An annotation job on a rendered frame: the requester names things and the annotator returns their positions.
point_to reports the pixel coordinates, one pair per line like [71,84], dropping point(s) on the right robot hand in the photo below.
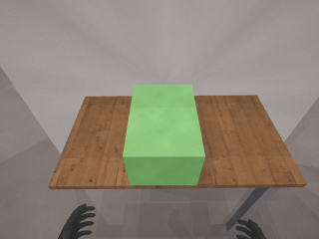
[255,231]

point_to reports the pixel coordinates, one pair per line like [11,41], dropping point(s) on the table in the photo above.
[242,148]

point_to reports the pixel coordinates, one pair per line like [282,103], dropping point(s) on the carton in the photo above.
[163,145]

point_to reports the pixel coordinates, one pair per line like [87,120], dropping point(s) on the left robot hand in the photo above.
[73,225]

